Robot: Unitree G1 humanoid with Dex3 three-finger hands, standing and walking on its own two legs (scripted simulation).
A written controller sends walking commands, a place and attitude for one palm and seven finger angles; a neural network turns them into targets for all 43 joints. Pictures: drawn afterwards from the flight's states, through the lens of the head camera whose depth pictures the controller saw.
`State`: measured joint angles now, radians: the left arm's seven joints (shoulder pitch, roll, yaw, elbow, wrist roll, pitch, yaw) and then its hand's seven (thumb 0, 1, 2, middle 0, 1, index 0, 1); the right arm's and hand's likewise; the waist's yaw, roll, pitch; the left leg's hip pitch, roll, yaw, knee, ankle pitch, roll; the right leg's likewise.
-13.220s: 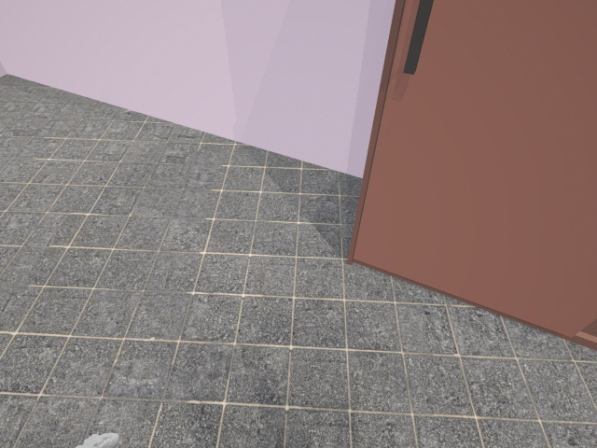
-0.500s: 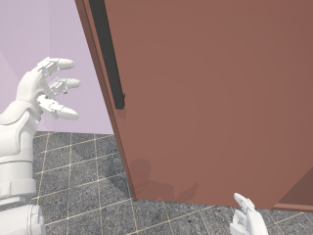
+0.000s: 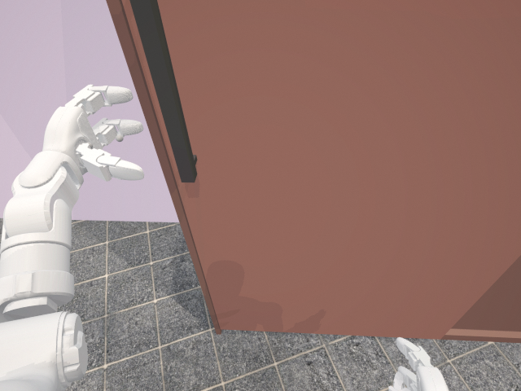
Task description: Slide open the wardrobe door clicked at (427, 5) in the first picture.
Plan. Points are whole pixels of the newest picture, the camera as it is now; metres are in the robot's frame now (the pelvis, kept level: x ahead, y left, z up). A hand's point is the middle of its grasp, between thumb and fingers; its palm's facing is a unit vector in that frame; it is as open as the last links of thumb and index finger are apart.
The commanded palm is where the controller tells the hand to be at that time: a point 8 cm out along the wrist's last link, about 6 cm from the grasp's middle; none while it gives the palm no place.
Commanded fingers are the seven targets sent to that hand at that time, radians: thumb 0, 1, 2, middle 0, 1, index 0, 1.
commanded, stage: move the hooked fingers beside the handle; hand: left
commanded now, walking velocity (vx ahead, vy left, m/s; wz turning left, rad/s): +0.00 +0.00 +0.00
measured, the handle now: (172, 89) +0.48 +0.16 +0.26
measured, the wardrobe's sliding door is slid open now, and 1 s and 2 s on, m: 0.00 0.00 0.00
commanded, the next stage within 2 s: feel for the door with the fingertips in 1.04 s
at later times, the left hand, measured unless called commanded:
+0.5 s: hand (130, 128) +0.42 +0.22 +0.23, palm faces +0.04 -1.00 -0.03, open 14.0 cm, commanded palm +0.38 +0.27 +0.23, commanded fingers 0.00 -0.50 0.30 -0.30 -1.20 -0.30 -1.20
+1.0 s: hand (124, 132) +0.41 +0.22 +0.23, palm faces +0.04 -1.00 -0.02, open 14.0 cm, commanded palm +0.38 +0.27 +0.23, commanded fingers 0.00 -0.50 0.30 -0.30 -1.20 -0.30 -1.20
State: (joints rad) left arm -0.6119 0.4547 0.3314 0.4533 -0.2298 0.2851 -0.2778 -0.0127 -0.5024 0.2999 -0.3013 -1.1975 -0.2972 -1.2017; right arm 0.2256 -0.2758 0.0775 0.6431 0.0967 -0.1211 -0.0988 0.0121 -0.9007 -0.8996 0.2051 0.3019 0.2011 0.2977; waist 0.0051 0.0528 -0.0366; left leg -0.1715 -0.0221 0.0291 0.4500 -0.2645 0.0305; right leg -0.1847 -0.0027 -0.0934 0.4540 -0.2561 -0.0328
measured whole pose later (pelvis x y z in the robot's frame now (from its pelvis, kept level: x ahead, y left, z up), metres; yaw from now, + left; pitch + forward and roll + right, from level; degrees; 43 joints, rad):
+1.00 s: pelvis +0.00 +0.00 +0.00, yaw -1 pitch +0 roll +0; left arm -0.69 0.47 0.33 0.62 -0.21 0.22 -0.27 -0.01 -0.50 0.30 -0.30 -1.20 -0.30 -1.20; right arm 0.24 -0.27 0.08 0.63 0.10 -0.10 -0.09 0.01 -0.90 -0.90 0.21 0.30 0.20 0.30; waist -0.01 0.05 -0.05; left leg -0.18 -0.02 0.04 0.44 -0.26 0.03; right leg -0.20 0.00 -0.08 0.44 -0.24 -0.03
